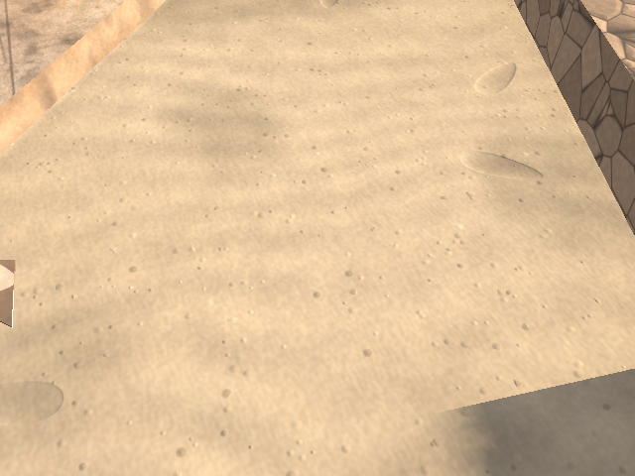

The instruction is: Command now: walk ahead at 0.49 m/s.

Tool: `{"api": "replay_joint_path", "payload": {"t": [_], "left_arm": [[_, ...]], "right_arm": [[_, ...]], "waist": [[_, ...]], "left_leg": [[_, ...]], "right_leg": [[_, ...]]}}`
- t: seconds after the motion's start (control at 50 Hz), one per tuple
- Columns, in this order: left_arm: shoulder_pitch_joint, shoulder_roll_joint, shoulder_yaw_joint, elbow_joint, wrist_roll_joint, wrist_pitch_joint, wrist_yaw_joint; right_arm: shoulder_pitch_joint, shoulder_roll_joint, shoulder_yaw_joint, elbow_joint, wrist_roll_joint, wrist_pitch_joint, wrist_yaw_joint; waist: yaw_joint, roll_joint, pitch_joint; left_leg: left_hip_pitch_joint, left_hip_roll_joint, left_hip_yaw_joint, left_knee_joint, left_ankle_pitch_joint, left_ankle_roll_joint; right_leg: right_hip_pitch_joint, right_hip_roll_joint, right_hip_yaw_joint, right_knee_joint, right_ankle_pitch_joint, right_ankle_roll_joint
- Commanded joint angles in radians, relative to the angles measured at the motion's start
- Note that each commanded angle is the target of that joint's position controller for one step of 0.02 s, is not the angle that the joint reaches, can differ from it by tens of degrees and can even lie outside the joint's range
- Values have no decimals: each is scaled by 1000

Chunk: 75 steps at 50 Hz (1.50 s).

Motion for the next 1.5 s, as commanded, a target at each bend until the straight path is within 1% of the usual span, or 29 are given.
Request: {"api": "replay_joint_path", "payload": {"t": [0.02,0.18,0.22,0.26,0.28,0.3,0.32,0.34,0.38,0.42,0.62,0.74,0.8,0.82,0.84,0.86,0.88,0.9,0.94,0.98,1.08,1.3,1.36,1.4,1.42,1.44,1.46,1.48,1.5], "left_arm": [[-18,31,6,-51,4,-6,-3],[-241,39,-4,-132,-14,-24,-49],[-192,65,6,-130,-14,-32,-57],[74,143,48,-53,-13,-36,-50],[276,234,72,-14,0,-33,-40],[325,281,80,9,7,-28,-50],[300,174,52,-1,4,-31,-50],[200,135,38,-20,1,-32,-47],[61,89,21,-45,8,-31,-53],[58,58,14,-27,16,-35,-59],[208,124,27,50,2,-18,-18],[272,137,38,99,-9,3,-8],[228,160,47,95,-10,16,-4],[207,151,43,90,-7,22,-4],[202,123,30,74,3,23,-5],[318,13,-3,63,8,6,-16],[313,16,-7,77,-3,-21,-22],[224,110,19,51,-31,-38,-26],[110,119,27,21,-24,-38,-13],[148,81,33,31,-11,-8,-5],[49,66,40,-5,2,16,2],[-272,35,16,-111,-13,-9,-48],[-235,65,23,-116,-15,-19,-62],[-17,129,58,-52,-9,-21,-56],[177,194,81,-3,1,-20,-47],[296,293,104,23,12,-15,-43],[298,211,77,25,6,-12,-44],[200,159,60,11,-2,-13,-42],[107,124,47,-12,-1,-13,-41]], "right_arm": [[-28,-142,-23,-60,6,-10,-21],[98,-173,-35,-14,24,20,-33],[77,-188,-42,-17,24,31,-35],[39,-169,-33,-33,13,40,-34],[45,-130,-13,-64,-6,37,-34],[177,10,24,-58,8,11,-20],[114,-112,-3,-50,32,-13,-18],[11,-168,-19,-85,51,-26,-16],[-64,-151,-27,-101,29,-20,-30],[-23,-107,-29,-94,24,7,-30],[-320,-73,-29,-187,15,20,-24],[-450,-83,-24,-243,27,6,7],[-353,-127,-44,-227,26,-4,15],[-218,-160,-65,-184,24,-4,11],[-27,-220,-90,-131,19,-3,3],[113,-321,-115,-104,0,3,-3],[115,-263,-94,-102,8,5,0],[32,-206,-75,-112,17,1,1],[-135,-134,-52,-147,9,0,5],[-172,-96,-41,-139,-5,-7,12],[-78,-151,-52,-93,0,-9,-14],[91,-171,-56,-17,18,27,-38],[68,-188,-66,-13,22,39,-43],[20,-187,-64,-25,22,47,-43],[13,-158,-50,-45,12,46,-41],[129,-34,-13,-58,4,24,-29],[112,-76,-19,-40,21,-4,-21],[12,-157,-42,-70,49,-20,-18],[-57,-164,-43,-87,53,-24,-22]], "waist": [[30,78,68],[-35,93,105],[6,114,73],[138,110,-87],[197,-14,-254],[124,-293,-374],[152,-168,-329],[133,-113,-190],[69,10,-68],[25,-25,-48],[83,-13,63],[106,-22,108],[37,-50,41],[-33,-45,-36],[-105,0,-164],[-80,231,-321],[-79,296,-392],[-67,234,-248],[-5,97,-71],[52,134,-35],[47,94,29],[-47,98,110],[-2,124,79],[117,131,-53],[187,77,-192],[150,-170,-346],[161,-183,-404],[148,-133,-241],[119,-58,-142]], "left_leg": [[-82,270,-173,-157,156,149],[158,339,-170,-69,145,113],[188,351,-169,2,278,94],[117,268,-99,308,553,50],[-104,196,-41,653,298,11],[-502,13,-74,971,-363,-44],[-607,67,-206,1088,-397,-20],[-654,118,-183,1090,-301,-3],[-565,202,-145,991,-150,-14],[-474,231,-142,922,-98,-22],[-574,207,-84,440,249,-67],[-587,181,-77,294,170,-32],[-395,127,-32,259,75,9],[-211,89,-1,245,77,32],[83,156,-79,275,96,76],[495,420,-521,227,-45,232],[543,489,-813,57,-129,266],[426,456,-688,42,-166,208],[110,381,-435,-12,-32,150],[-45,319,-317,-74,33,129],[-47,308,-219,-137,175,150],[189,337,-141,-86,206,111],[237,361,-140,0,384,88],[187,301,-87,241,678,51],[-1,248,-50,508,526,18],[-421,66,-23,919,-8,-59],[-555,43,-177,1071,-412,-49],[-642,109,-180,1119,-363,-30],[-626,167,-149,1080,-266,-23]], "right_leg": [[3,-10,-6,-194,164,15],[22,55,-39,-503,116,-9],[123,84,-59,-538,39,-39],[491,137,-96,-556,36,-92],[817,-66,139,-543,51,-166],[1133,-263,618,-679,-146,-315],[1094,-237,658,-741,-209,-271],[955,-209,496,-752,-127,-224],[691,-134,285,-811,77,-196],[593,-83,188,-867,125,-189],[615,-43,19,-946,159,-167],[779,-112,22,-878,169,-154],[802,-114,7,-752,431,-124],[769,-70,-29,-597,571,-102],[614,-13,-69,-346,484,-68],[195,149,-108,72,60,8],[42,205,45,250,-455,5],[-51,140,76,321,-415,-18],[-3,39,22,222,-235,-30],[118,-4,27,133,-155,-29],[11,-18,10,-59,15,12],[-27,54,-46,-499,152,1],[80,87,-66,-542,49,-38],[407,156,-120,-570,50,-84],[727,45,3,-531,78,-141],[1125,-217,469,-594,-49,-307],[1154,-260,691,-731,-122,-328],[1022,-221,536,-743,-136,-266],[858,-179,390,-767,-74,-230]]}}
Next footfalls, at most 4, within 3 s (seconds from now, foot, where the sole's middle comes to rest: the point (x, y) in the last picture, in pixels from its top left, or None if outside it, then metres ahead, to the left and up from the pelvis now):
0.26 right None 0.34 -0.16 -0.78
0.84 left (278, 422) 0.65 0.08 -0.78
1.42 right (368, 301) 0.97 -0.15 -0.78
1.96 left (272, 219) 1.27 0.10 -0.78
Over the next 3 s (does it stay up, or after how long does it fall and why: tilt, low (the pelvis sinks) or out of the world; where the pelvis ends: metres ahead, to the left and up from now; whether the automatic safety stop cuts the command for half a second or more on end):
stays up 1.37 0.00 -0.01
